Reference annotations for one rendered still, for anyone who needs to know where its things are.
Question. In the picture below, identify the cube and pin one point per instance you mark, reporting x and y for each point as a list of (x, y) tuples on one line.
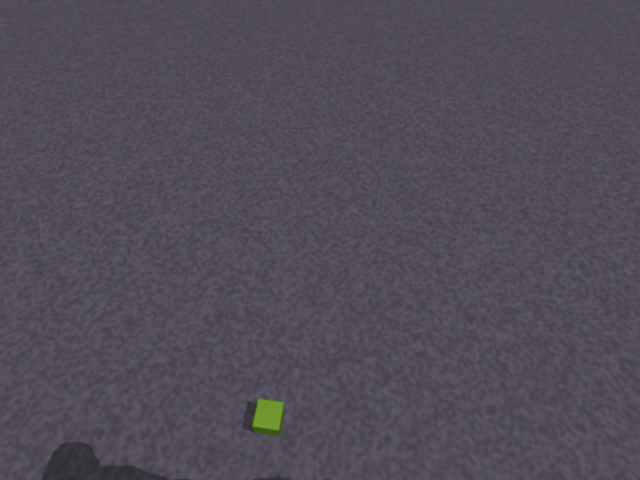
[(269, 417)]

